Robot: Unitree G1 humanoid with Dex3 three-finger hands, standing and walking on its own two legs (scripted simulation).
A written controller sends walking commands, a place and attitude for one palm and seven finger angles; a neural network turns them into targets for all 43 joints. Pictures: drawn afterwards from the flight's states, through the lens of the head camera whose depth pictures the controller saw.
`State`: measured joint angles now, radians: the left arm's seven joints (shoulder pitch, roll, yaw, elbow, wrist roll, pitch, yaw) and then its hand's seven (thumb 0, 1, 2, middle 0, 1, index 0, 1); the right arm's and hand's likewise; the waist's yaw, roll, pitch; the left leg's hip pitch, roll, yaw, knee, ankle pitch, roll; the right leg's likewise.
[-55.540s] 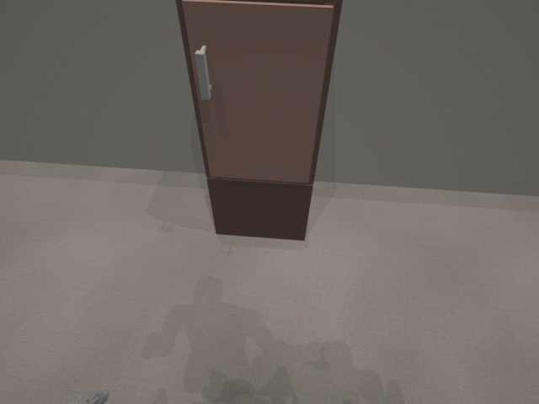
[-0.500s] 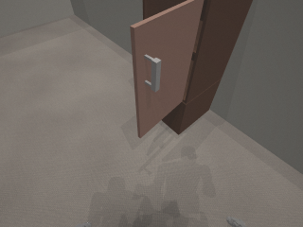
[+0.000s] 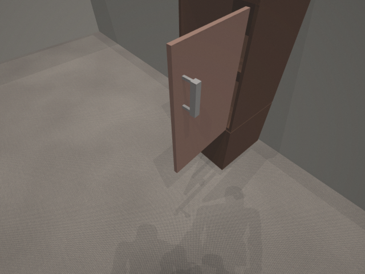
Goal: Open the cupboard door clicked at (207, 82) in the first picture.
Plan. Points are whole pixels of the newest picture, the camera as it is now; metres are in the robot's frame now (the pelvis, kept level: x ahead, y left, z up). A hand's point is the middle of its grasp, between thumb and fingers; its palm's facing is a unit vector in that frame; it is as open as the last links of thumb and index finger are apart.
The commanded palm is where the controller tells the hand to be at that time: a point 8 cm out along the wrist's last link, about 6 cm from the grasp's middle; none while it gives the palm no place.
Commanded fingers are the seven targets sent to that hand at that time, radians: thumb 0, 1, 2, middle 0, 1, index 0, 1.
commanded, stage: let the arm hang, fingers relaxed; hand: left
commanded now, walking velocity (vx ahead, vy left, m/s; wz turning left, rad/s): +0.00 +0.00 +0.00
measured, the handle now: (190, 96) +0.61 +0.01 +0.05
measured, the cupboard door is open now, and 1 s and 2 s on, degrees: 95 95 95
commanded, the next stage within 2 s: look to check the result in 0.34 s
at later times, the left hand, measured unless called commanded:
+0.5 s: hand out of the picture +0.00 +0.16 -0.17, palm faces +0.05 -0.98 -0.19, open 7.4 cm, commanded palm none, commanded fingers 0.00 0.90 0.90 -0.20 -0.30 -0.20 -0.30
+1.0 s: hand out of the picture +0.03 +0.15 -0.17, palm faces +0.04 -0.98 -0.18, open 7.4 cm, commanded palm none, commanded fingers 0.00 0.90 0.90 -0.20 -0.30 -0.20 -0.30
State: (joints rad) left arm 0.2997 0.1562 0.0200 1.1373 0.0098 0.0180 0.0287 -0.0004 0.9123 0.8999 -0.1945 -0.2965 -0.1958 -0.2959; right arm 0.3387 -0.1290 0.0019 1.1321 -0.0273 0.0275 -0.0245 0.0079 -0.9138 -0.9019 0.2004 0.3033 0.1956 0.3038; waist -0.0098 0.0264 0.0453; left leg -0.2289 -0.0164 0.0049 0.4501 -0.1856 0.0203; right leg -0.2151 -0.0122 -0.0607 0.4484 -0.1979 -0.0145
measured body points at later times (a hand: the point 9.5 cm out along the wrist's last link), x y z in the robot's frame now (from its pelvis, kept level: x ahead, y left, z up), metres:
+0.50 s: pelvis +0.01 +0.00 +0.00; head +0.02 -0.01 +0.45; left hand -0.01 +0.21 -0.16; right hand +0.00 -0.20 -0.17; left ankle +0.04 +0.11 -0.74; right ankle +0.03 -0.11 -0.74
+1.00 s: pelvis +0.03 -0.01 +0.00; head +0.04 -0.02 +0.45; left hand +0.03 +0.20 -0.16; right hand +0.02 -0.22 -0.16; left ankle +0.04 +0.11 -0.74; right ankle +0.03 -0.11 -0.74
